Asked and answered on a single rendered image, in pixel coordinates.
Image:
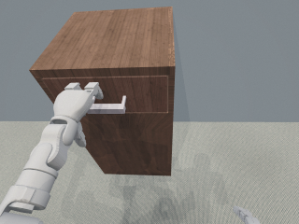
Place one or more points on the robot left forearm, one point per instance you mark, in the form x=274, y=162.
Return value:
x=32, y=189

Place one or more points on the drawer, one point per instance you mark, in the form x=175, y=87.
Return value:
x=144, y=94

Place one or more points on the handle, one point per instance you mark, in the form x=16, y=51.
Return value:
x=108, y=108

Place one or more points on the robot left hand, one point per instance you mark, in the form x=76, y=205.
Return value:
x=74, y=102

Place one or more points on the cabinet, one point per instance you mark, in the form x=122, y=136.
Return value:
x=127, y=42

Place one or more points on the robot right hand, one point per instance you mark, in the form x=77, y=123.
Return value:
x=245, y=215

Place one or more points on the robot left upper arm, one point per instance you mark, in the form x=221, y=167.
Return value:
x=11, y=218

